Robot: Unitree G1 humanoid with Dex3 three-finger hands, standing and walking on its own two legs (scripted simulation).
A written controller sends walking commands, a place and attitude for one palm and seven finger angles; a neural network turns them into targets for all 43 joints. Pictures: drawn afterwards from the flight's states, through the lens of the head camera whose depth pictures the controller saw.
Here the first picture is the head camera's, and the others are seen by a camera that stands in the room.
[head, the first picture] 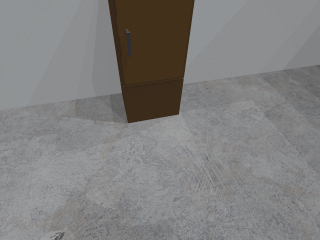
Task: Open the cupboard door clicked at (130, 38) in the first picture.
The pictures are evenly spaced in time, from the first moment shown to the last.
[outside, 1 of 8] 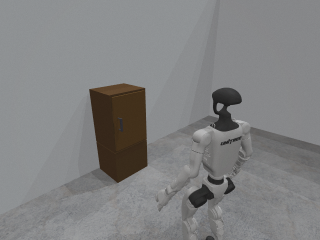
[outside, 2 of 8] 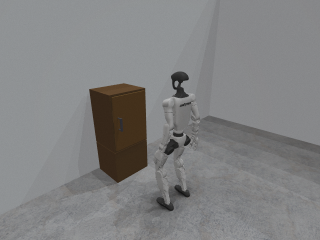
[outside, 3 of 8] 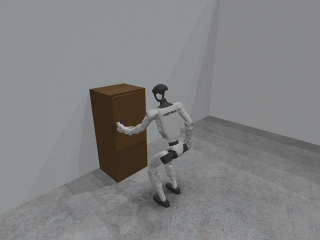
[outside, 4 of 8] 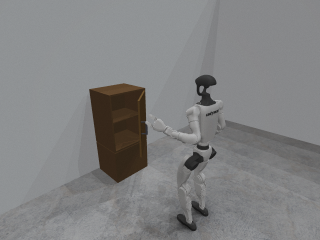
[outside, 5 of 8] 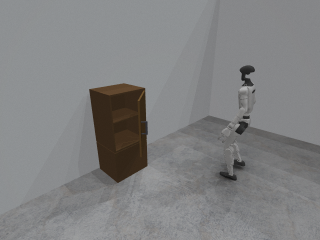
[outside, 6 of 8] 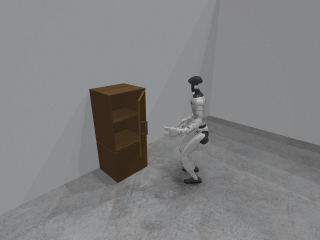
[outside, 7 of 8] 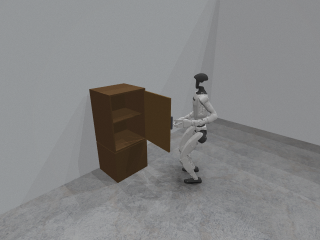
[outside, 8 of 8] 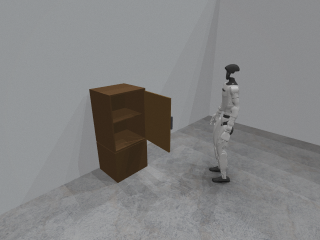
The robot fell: no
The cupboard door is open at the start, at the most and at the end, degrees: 0 85 85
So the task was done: yes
